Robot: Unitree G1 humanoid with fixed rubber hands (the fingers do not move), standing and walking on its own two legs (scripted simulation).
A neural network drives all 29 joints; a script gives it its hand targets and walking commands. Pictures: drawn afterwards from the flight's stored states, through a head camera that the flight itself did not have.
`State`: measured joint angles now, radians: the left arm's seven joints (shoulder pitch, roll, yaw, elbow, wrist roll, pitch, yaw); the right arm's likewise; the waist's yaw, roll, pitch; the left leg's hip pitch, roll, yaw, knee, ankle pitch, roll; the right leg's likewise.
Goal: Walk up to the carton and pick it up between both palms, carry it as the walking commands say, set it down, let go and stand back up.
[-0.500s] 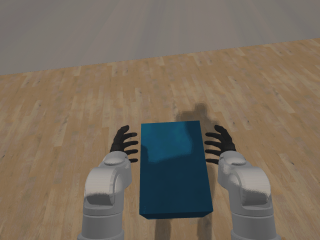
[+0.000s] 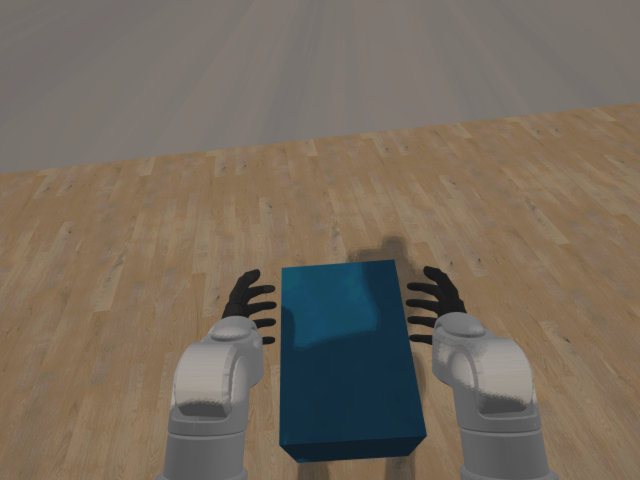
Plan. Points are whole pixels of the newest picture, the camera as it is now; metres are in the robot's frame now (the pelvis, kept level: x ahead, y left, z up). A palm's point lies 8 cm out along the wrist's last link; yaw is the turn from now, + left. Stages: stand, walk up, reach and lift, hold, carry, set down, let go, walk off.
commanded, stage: carry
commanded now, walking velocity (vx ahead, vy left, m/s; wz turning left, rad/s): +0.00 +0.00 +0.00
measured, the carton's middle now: (345, 362) +0.30 +0.00 +0.00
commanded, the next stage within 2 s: hold in 1.64 s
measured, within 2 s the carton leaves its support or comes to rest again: neither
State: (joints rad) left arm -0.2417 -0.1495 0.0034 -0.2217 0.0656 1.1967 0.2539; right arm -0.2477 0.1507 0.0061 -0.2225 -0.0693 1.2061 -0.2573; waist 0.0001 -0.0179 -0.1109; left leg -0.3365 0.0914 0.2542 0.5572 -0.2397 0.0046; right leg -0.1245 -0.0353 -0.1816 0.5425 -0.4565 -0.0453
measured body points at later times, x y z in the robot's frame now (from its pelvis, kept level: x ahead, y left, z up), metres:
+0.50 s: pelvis -0.03 -0.01 +0.00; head -0.07 -0.01 +0.45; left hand +0.27 +0.11 +0.10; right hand +0.27 -0.13 +0.10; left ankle +0.03 +0.12 -0.73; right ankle -0.10 -0.06 -0.73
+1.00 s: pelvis -0.04 +0.00 +0.00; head -0.06 +0.00 +0.45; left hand +0.27 +0.12 +0.08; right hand +0.27 -0.12 +0.08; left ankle +0.03 +0.12 -0.73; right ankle -0.10 -0.06 -0.73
